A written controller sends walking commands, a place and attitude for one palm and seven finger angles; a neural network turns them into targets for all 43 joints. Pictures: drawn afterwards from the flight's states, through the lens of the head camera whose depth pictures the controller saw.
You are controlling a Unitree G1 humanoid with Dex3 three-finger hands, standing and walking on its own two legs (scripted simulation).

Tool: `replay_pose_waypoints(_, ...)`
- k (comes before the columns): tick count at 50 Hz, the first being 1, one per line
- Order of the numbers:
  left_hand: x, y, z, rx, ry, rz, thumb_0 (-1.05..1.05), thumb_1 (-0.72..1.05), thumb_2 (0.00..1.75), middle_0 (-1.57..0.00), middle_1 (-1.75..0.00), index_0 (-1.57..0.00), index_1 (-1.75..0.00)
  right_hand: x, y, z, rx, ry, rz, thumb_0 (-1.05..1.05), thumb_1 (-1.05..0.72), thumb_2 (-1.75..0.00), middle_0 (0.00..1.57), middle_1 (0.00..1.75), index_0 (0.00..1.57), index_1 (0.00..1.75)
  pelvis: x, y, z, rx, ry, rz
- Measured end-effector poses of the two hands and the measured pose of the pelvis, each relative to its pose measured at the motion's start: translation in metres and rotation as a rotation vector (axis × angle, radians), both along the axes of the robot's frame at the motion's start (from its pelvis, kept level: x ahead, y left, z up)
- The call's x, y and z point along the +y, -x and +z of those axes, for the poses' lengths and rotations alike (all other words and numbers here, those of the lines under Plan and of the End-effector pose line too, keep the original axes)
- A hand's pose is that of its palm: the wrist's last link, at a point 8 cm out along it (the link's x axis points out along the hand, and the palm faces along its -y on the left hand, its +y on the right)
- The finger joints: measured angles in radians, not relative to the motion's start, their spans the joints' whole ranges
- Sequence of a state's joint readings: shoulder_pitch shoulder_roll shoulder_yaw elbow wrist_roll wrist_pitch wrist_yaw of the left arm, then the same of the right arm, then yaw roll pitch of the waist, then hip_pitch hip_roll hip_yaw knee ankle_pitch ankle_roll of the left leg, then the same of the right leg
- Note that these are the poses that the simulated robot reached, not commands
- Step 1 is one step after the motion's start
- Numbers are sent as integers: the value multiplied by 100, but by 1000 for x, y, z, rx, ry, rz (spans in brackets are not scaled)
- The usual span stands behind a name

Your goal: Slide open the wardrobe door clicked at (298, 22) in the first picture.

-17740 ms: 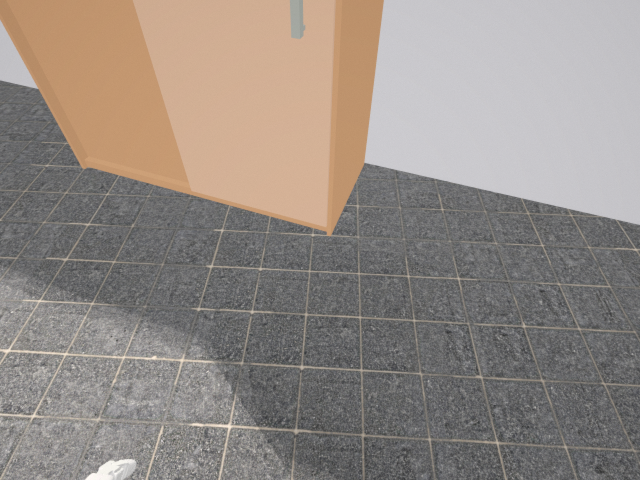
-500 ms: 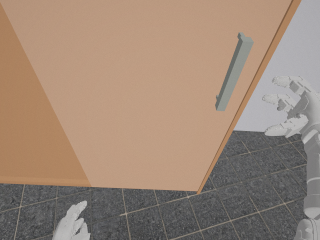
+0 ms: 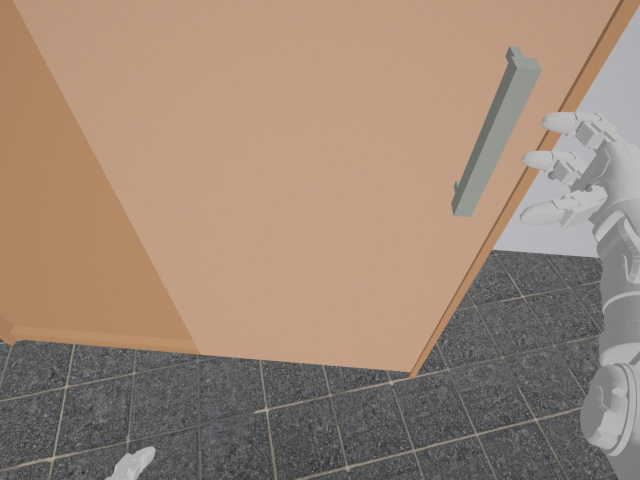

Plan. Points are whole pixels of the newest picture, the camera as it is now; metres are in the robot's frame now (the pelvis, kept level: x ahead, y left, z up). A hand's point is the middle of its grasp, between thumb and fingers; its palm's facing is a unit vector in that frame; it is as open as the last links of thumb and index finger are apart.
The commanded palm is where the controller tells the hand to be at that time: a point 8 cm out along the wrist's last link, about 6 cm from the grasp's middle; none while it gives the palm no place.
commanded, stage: move the hooked fingers beside the handle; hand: right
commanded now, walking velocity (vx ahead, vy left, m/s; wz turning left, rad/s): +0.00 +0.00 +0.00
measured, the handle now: (484, 139) +0.52 -0.15 +0.17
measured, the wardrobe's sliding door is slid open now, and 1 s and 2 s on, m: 0.00 0.00 0.00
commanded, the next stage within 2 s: feel for the door with the fingertips in 0.92 s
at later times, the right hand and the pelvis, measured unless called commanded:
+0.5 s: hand (540, 166) +0.46 -0.20 +0.18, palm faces -0.03 +1.00 +0.01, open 14.0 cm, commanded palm +0.43 -0.26 +0.18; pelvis +0.01 +0.00 +0.00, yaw +1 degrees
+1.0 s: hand (542, 169) +0.45 -0.20 +0.18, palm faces -0.02 +1.00 +0.00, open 14.0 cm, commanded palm +0.44 -0.26 +0.18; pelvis +0.00 +0.00 +0.00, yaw +0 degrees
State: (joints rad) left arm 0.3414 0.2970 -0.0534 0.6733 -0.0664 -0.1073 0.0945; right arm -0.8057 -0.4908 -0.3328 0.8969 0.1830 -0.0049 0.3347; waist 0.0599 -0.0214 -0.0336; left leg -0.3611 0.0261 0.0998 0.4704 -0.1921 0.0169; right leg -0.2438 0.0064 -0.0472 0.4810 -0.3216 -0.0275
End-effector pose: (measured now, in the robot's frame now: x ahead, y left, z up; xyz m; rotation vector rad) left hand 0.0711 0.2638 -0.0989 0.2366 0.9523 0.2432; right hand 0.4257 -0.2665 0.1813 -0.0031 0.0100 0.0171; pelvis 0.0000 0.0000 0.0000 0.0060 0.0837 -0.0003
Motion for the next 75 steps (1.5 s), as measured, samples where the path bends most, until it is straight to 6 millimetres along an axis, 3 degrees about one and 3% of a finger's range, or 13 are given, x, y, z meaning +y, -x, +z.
replay_pose_waypoints(10, 1, 37, -6, 99, 3, 60, 1, 90, 90, -21, -30, -21, -30, 9, -28, -2, -5, -7, 4, -2, 50, -30, 30, 120, 30, 120, -3, -2, -1, 35, 0, 19)
replay_pose_waypoints(17, 0, 52, -8, 149, 13, 84, 1, 90, 90, -21, -30, -21, -30, 5, -26, -8, -12, -5, 7, -2, 50, -30, 31, 121, 31, 121, -3, -4, -1, 42, -1, 28)
replay_pose_waypoints(22, -1, 47, -7, 141, 16, 77, 1, 90, 90, -21, -30, -21, -30, 6, -21, -6, -30, 6, 9, -2, 50, -30, 31, 121, 30, 121, -4, -5, 0, 38, -3, 26)
replay_pose_waypoints(33, -4, 3, 0, 13, 24, 24, 1, 90, 90, -21, -30, -21, -30, 4, -9, -5, -5, -3, -10, -2, 50, -30, 30, 120, 30, 120, -2, -2, 0, 18, -3, 20)
replay_pose_waypoints(40, -4, -10, 4, -18, 15, -6, 1, 90, 90, -21, -30, -21, -30, 1, -3, 2, -32, -5, -3, -2, 50, -30, 30, 120, 30, 120, -1, 1, 0, 10, -3, 10)
replay_pose_waypoints(47, -4, -3, 1, 3, 12, -11, 1, 90, 90, -21, -30, -21, -30, 5, -6, -1, -6, -3, 2, -2, 50, -30, 30, 120, 30, 120, -1, 4, -1, 16, -1, 2)
replay_pose_waypoints(63, -2, 39, -7, 102, 28, 49, 1, 90, 90, -21, -30, -21, -30, 32, -21, -4, -25, -17, 27, -2, 50, -30, 30, 120, 30, 120, -1, 3, -1, 29, 1, 22)
replay_pose_waypoints(70, -3, 35, -7, 86, 41, 55, 1, 90, 90, -20, -30, -21, -30, 46, -21, -6, -23, -25, 23, -2, 50, -30, 30, 120, 30, 120, 0, 1, 0, 22, 2, 31)
replay_pose_waypoints(75, -2, 24, -5, 50, 43, 48, 1, 90, 90, -21, -30, -21, -30, 45, -18, -7, -13, -20, -1, -2, 50, -30, 30, 120, 30, 120, 2, 2, 0, 14, 2, 32)
